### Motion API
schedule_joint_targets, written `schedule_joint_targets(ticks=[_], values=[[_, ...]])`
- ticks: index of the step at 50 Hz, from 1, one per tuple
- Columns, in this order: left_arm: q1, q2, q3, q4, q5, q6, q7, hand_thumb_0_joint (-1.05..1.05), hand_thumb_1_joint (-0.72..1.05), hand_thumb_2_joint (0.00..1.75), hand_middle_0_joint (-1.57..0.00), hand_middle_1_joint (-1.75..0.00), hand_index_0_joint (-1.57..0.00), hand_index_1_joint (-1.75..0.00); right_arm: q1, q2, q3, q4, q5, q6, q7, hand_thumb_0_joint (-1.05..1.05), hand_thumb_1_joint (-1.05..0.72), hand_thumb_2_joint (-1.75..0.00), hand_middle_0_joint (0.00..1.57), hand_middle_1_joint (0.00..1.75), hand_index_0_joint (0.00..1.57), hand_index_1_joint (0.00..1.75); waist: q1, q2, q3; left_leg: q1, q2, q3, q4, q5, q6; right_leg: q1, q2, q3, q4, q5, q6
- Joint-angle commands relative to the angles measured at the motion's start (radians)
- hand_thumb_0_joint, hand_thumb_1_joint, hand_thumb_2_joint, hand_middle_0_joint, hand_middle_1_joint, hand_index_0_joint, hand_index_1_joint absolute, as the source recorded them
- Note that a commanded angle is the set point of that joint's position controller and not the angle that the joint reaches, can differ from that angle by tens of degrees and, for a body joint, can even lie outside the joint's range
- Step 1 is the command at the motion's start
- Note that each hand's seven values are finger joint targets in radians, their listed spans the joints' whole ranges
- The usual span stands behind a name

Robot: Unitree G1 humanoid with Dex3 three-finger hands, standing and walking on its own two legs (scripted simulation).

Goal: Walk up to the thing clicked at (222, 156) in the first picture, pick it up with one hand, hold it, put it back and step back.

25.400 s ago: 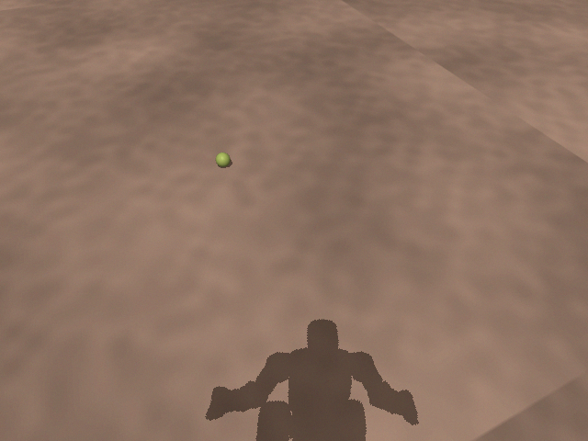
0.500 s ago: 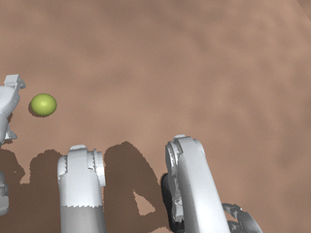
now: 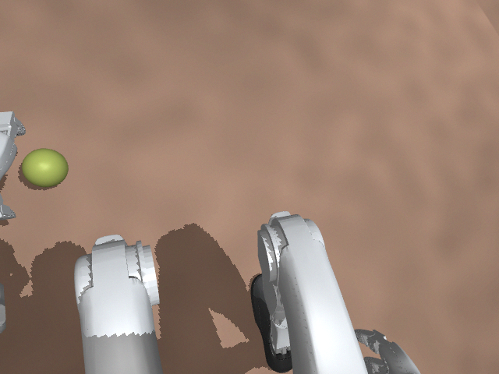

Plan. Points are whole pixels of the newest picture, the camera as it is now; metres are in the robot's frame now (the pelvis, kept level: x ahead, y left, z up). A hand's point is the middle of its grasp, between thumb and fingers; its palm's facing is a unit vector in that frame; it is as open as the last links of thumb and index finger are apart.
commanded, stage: approach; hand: left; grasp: from above
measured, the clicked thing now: (45, 167) +0.48 +0.31 -0.29
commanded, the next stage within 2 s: rest palm in 1.00 s
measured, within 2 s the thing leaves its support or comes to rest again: neither
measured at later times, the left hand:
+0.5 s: hand (18, 140) +0.49 +0.31 -0.16, palm faces -0.48 -0.10 -0.87, open 14.1 cm
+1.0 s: hand (21, 145) +0.48 +0.31 -0.16, palm faces -0.35 -0.07 -0.93, open 13.6 cm
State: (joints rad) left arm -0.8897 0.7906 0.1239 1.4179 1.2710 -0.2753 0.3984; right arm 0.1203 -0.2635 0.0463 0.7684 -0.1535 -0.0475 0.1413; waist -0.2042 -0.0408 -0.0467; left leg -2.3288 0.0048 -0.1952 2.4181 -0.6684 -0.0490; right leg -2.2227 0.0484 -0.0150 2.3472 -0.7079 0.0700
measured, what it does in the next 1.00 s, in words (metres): stands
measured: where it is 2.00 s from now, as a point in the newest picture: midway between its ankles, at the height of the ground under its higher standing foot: (211, 354)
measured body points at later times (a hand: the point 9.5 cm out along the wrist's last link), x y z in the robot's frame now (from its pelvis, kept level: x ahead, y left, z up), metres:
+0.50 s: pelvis +0.00 +0.00 +0.00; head +0.25 +0.05 +0.37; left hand +0.51 +0.31 -0.11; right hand +0.02 -0.27 -0.10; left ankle +0.08 +0.14 -0.29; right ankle +0.10 -0.14 -0.29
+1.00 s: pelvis +0.00 +0.01 +0.00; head +0.23 +0.11 +0.37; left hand +0.49 +0.31 -0.11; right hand +0.11 -0.27 -0.09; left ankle +0.08 +0.14 -0.29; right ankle +0.10 -0.14 -0.29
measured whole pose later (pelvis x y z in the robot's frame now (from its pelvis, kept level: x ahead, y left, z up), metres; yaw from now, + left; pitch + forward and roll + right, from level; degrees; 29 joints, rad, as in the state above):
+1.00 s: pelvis +0.00 +0.01 +0.00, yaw -1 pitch +32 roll -10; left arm -1.07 0.80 0.07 1.54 1.35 -0.22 0.47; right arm 0.03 -0.28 0.11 0.71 -0.17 -0.03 0.13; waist -0.28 -0.06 -0.04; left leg -2.36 -0.01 -0.20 2.43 -0.65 -0.03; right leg -2.23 0.04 -0.02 2.35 -0.69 0.05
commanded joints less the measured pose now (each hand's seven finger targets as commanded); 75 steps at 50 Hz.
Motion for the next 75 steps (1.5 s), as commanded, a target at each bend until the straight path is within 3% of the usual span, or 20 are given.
schedule_joint_targets(ticks=[1, 5, 11, 14, 19, 24, 28, 30, 32, 35, 42, 46, 47, 51, 56, 60, 63, 67, 71, 75], values=[[-0.434, 0.181, -0.039, -0.098, -0.004, -0.009, 0.061, 0.00, -0.52, 0.97, -0.06, -1.07, -0.08, -1.05, 0.211, -0.257, -0.064, 0.000, -0.011, -0.012, -0.018, 0.00, -0.90, -0.90, 0.20, 0.30, 0.20, 0.30, -0.085, 0.286, -0.596, 0.514, 0.010, 0.134, -0.217, 0.106, 0.071, 0.229, 0.017, -0.156, -0.257, 0.194, -0.092], [-0.516, 0.191, -0.050, -0.060, 0.010, 0.025, 0.099, 0.00, -0.54, 0.98, -0.06, -1.06, -0.07, -1.05, 0.224, -0.269, -0.048, 0.006, -0.020, -0.024, -0.021, 0.00, -0.90, -0.90, 0.20, 0.30, 0.20, 0.30, -0.094, 0.361, -0.619, 0.563, 0.012, 0.133, -0.219, 0.127, 0.062, 0.223, 0.016, -0.165, -0.238, 0.213, -0.094], [-0.523, 0.315, 0.041, -0.049, 0.038, 0.133, 0.123, 0.00, -0.56, 1.00, -0.06, -1.04, -0.06, -1.04, 0.213, -0.272, -0.025, -0.036, -0.022, -0.009, -0.017, 0.00, -0.90, -0.90, 0.20, 0.30, 0.20, 0.30, -0.062, 0.472, -0.702, 0.609, 0.011, 0.149, -0.245, 0.182, 0.059, 0.254, 0.011, -0.162, -0.209, 0.272, -0.103], [-0.496, 0.327, 0.040, -0.049, 0.016, 0.183, 0.097, 0.00, -0.56, 0.99, -0.06, -1.04, -0.06, -1.03, 0.200, -0.269, -0.015, -0.050, -0.008, 0.004, -0.016, 0.00, -0.91, -0.90, 0.20, 0.30, 0.20, 0.30, -0.047, 0.441, -0.749, 0.568, 0.009, 0.163, -0.228, 0.202, 0.072, 0.317, 0.018, -0.143, -0.224, 0.307, -0.099], [-0.350, 0.301, 0.006, 0.021, -0.065, 0.233, -0.002, 0.00, -0.53, 0.96, -0.06, -1.06, -0.07, -1.04, 0.204, -0.264, -0.002, -0.072, 0.015, 0.021, -0.016, 0.00, -0.90, -0.90, 0.20, 0.30, 0.20, 0.30, -0.057, 0.271, -0.642, 0.435, 0.006, 0.153, -0.225, 0.192, 0.094, 0.405, 0.026, -0.137, -0.249, 0.303, -0.083], [-0.282, 0.353, 0.008, -0.027, -0.127, 0.173, -0.133, 0.00, -0.53, 0.95, -0.06, -1.08, -0.08, -1.05, 0.203, -0.276, 0.007, -0.091, 0.018, 0.037, -0.019, 0.00, -0.91, -0.90, 0.20, 0.30, 0.20, 0.30, -0.045, 0.207, -0.587, 0.370, 0.003, 0.144, -0.226, 0.155, 0.098, 0.453, 0.024, -0.134, -0.260, 0.254, -0.078], [-0.272, 0.376, 0.061, -0.145, -0.151, 0.055, -0.158, 0.00, -0.51, 0.92, -0.06, -1.09, -0.09, -1.06, 0.216, -0.282, 0.005, -0.091, 0.001, 0.049, -0.017, 0.00, -0.91, -0.90, 0.20, 0.30, 0.20, 0.30, -0.039, 0.231, -0.607, 0.401, 0.003, 0.132, -0.209, 0.159, 0.082, 0.448, 0.027, -0.144, -0.259, 0.237, -0.081], [-0.275, 0.343, 0.058, -0.234, -0.134, -0.014, -0.146, 0.00, -0.51, 0.92, -0.06, -1.08, -0.09, -1.05, 0.226, -0.288, -0.007, -0.086, -0.006, 0.053, -0.017, 0.00, -0.90, -0.90, 0.20, 0.30, 0.20, 0.30, -0.045, 0.294, -0.605, 0.473, 0.006, 0.129, -0.194, 0.169, 0.065, 0.399, 0.024, -0.154, -0.258, 0.232, -0.092], [-0.300, 0.318, 0.046, -0.375, -0.110, -0.075, -0.126, 0.00, -0.53, 0.94, -0.07, -1.06, -0.09, -1.04, 0.226, -0.278, -0.030, -0.078, -0.002, 0.056, -0.018, 0.00, -0.91, -0.90, 0.20, 0.30, 0.20, 0.30, -0.039, 0.389, -0.690, 0.584, 0.013, 0.123, -0.205, 0.192, 0.052, 0.371, 0.026, -0.157, -0.241, 0.255, -0.093], [-0.299, 0.246, 0.008, -0.445, -0.099, -0.102, -0.063, 0.00, -0.52, 0.95, -0.06, -1.05, -0.08, -1.03, 0.201, -0.271, -0.059, -0.077, -0.006, 0.058, -0.012, 0.00, -0.90, -0.89, 0.20, 0.30, 0.20, 0.30, -0.047, 0.444, -0.695, 0.633, 0.014, 0.124, -0.225, 0.176, 0.040, 0.309, 0.020, -0.165, -0.228, 0.248, -0.097], [-0.458, 0.168, -0.070, -0.167, 0.011, -0.018, 0.086, 0.00, -0.50, 1.06, -0.09, -1.07, -0.09, -1.07, 0.173, -0.274, -0.049, -0.018, -0.008, 0.049, -0.028, 0.00, -0.90, -0.90, 0.20, 0.30, 0.20, 0.30, -0.096, 0.409, -0.561, 0.604, 0.008, 0.115, -0.259, 0.102, 0.041, 0.133, 0.011, -0.189, -0.218, 0.194, -0.104], [-0.561, 0.257, -0.036, -0.055, 0.068, 0.061, 0.133, 0.00, -0.48, 1.06, -0.10, -1.11, -0.10, -1.10, 0.169, -0.284, -0.027, -0.012, -0.015, 0.036, -0.030, 0.00, -0.90, -0.90, 0.20, 0.30, 0.20, 0.30, -0.085, 0.435, -0.603, 0.601, 0.001, 0.126, -0.249, 0.138, 0.048, 0.154, 0.004, -0.175, -0.200, 0.231, -0.099], [-0.583, 0.296, -0.011, -0.031, 0.071, 0.081, 0.141, 0.00, -0.49, 1.05, -0.09, -1.11, -0.10, -1.10, 0.165, -0.285, -0.020, -0.016, -0.017, 0.034, -0.029, 0.00, -0.90, -0.90, 0.20, 0.30, 0.20, 0.30, -0.080, 0.457, -0.613, 0.589, 0.000, 0.133, -0.250, 0.142, 0.050, 0.168, 0.001, -0.170, -0.195, 0.236, -0.097], [-0.610, 0.316, -0.013, 0.078, 0.056, 0.144, 0.120, 0.00, -0.50, 0.96, -0.07, -1.10, -0.09, -1.08, 0.157, -0.293, 0.005, -0.050, -0.022, 0.009, -0.029, 0.00, -0.91, -0.90, 0.20, 0.30, 0.20, 0.30, -0.117, 0.415, -0.590, 0.546, 0.003, 0.135, -0.226, 0.118, 0.066, 0.187, 0.002, -0.159, -0.210, 0.225, -0.093], [-0.439, 0.357, -0.009, 0.102, -0.021, 0.191, 0.012, 0.00, -0.51, 0.93, -0.06, -1.07, -0.08, -1.04, 0.154, -0.294, 0.023, -0.093, -0.010, 0.005, -0.026, 0.00, -0.90, -0.90, 0.20, 0.30, 0.20, 0.30, -0.076, 0.351, -0.613, 0.483, -0.003, 0.132, -0.225, 0.126, 0.080, 0.291, 0.011, -0.149, -0.225, 0.224, -0.092], [-0.385, 0.350, -0.028, 0.036, -0.073, 0.169, -0.102, 0.00, -0.51, 0.93, -0.06, -1.07, -0.08, -1.05, 0.175, -0.293, 0.027, -0.108, -0.005, 0.026, -0.025, 0.00, -0.90, -0.90, 0.20, 0.30, 0.20, 0.30, -0.084, 0.294, -0.609, 0.453, 0.001, 0.116, -0.230, 0.162, 0.081, 0.349, 0.020, -0.157, -0.224, 0.249, -0.088], [-0.404, 0.357, -0.034, -0.037, -0.107, 0.105, -0.145, 0.00, -0.51, 0.93, -0.06, -1.07, -0.08, -1.04, 0.197, -0.295, 0.041, -0.098, -0.010, 0.036, -0.024, 0.00, -0.90, -0.90, 0.20, 0.30, 0.20, 0.30, -0.103, 0.283, -0.572, 0.425, 0.005, 0.105, -0.210, 0.155, 0.078, 0.353, 0.023, -0.163, -0.225, 0.242, -0.084], [-0.395, 0.406, 0.023, -0.117, -0.091, -0.017, -0.118, 0.00, -0.53, 0.95, -0.06, -1.04, -0.08, -1.02, 0.235, -0.315, 0.053, -0.090, -0.026, 0.044, -0.021, 0.00, -0.90, -0.90, 0.20, 0.30, 0.20, 0.30, -0.111, 0.320, -0.582, 0.500, 0.012, 0.095, -0.172, 0.213, 0.063, 0.374, 0.026, -0.178, -0.222, 0.278, -0.085], [-0.358, 0.443, 0.072, -0.147, -0.034, -0.112, -0.022, 0.00, -0.53, 0.96, -0.06, -1.02, -0.07, -1.01, 0.216, -0.310, 0.059, -0.087, -0.039, 0.048, -0.012, 0.00, -0.89, -0.90, 0.20, 0.30, 0.20, 0.30, -0.095, 0.430, -0.605, 0.586, 0.018, 0.098, -0.168, 0.231, 0.052, 0.341, 0.031, -0.191, -0.199, 0.289, -0.088], [-0.353, 0.456, 0.105, -0.127, 0.035, -0.126, 0.093, 0.00, -0.52, 0.98, -0.06, -0.98, -0.06, -0.97, 0.187, -0.316, 0.050, -0.079, -0.057, 0.035, -0.004, 0.00, -0.89, -0.90, 0.20, 0.30, 0.20, 0.30, -0.100, 0.498, -0.593, 0.637, 0.027, 0.095, -0.178, 0.232, 0.045, 0.262, 0.029, -0.210, -0.164, 0.289, -0.092]])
